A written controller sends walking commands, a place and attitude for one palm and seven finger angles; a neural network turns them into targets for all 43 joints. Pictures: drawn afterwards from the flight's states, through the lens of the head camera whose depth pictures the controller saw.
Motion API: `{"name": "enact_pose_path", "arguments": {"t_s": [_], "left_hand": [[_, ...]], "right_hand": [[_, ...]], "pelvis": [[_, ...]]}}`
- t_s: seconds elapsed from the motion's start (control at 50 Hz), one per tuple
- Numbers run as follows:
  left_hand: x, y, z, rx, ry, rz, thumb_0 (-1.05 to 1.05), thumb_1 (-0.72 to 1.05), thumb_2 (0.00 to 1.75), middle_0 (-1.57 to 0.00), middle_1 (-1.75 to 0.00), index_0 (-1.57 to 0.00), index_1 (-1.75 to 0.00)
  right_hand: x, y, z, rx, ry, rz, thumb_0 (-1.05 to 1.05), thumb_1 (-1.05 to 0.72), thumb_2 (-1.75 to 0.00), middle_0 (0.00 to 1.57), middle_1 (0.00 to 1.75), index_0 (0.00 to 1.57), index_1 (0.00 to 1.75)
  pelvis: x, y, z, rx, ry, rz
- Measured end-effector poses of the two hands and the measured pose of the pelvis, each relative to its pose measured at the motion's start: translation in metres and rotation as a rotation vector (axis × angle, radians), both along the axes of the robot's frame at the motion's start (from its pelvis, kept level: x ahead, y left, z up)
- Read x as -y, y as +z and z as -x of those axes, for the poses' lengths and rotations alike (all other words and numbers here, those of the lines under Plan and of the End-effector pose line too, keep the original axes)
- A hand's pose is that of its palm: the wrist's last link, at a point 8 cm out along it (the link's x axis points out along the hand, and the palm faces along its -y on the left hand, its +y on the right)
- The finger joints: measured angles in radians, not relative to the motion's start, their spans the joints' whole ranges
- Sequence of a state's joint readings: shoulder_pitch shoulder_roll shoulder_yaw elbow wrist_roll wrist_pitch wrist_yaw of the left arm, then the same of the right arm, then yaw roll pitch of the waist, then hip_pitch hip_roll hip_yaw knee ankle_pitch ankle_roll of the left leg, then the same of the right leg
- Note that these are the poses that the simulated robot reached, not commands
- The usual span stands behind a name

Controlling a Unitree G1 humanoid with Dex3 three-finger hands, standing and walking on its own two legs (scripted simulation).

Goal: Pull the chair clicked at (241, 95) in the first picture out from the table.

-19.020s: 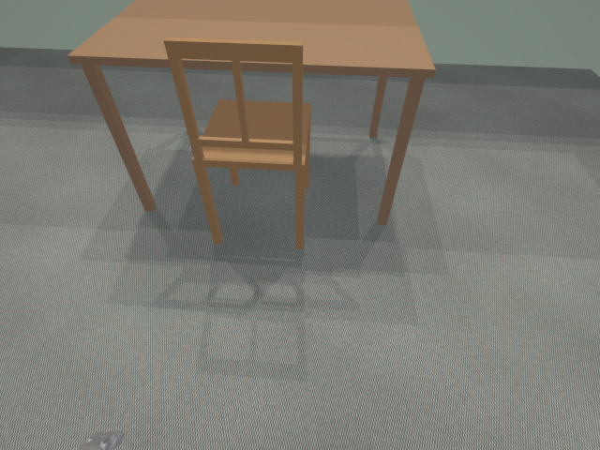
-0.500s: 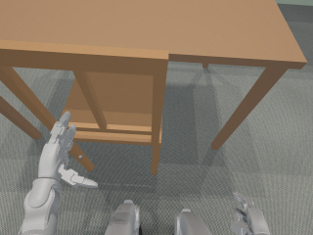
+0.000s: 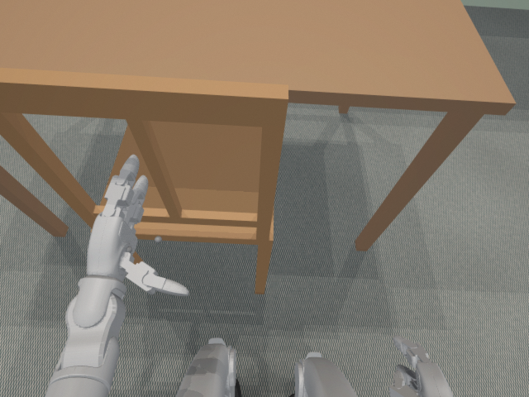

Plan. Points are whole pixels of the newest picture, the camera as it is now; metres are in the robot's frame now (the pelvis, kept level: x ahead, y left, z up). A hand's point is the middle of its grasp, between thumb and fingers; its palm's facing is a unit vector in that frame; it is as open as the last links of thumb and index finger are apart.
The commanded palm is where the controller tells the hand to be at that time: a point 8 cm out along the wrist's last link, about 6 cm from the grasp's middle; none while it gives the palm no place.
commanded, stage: push the fingers through the gap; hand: left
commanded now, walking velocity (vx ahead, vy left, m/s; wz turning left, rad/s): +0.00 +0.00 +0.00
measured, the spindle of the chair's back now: (160, 174) +0.45 +0.19 +0.02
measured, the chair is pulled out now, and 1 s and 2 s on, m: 0.00 0.00 0.00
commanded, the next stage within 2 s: hook a spindle and tug to test in 1.12 s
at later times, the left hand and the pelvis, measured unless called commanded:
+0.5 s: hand (169, 213) +0.38 +0.16 +0.02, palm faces -0.04 -1.00 -0.05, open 16.9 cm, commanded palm +0.36 +0.22 +0.02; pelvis +0.00 +0.00 +0.00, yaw +0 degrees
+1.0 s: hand (168, 197) +0.41 +0.17 +0.02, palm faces +0.00 -1.00 -0.03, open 16.9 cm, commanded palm +0.39 +0.22 +0.02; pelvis +0.00 +0.00 +0.00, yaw -1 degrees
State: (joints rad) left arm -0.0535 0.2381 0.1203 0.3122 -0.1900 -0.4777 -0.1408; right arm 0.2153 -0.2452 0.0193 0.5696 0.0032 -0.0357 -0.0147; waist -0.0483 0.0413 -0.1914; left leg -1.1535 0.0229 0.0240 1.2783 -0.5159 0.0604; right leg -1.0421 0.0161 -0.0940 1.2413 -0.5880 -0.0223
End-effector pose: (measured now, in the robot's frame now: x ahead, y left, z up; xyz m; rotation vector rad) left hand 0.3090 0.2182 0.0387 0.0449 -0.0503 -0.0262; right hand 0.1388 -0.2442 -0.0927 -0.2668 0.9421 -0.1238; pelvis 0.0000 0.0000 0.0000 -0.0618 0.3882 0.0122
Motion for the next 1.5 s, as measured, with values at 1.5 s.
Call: {"name": "enact_pose_path", "arguments": {"t_s": [1.5], "left_hand": [[-0.004,-0.018,-0.081,-0.051,0.011,0.006,-0.02,-0.50,0.30,-0.17,-0.42,-0.17,-0.42]], "right_hand": [[0.015,-0.013,0.044,-0.174,-0.072,0.021,0.01,-0.91,-0.90,0.20,0.30,0.20,0.30]], "pelvis": [[0.000,-0.004,0.003,-0.033,-0.008,0.002]]}}
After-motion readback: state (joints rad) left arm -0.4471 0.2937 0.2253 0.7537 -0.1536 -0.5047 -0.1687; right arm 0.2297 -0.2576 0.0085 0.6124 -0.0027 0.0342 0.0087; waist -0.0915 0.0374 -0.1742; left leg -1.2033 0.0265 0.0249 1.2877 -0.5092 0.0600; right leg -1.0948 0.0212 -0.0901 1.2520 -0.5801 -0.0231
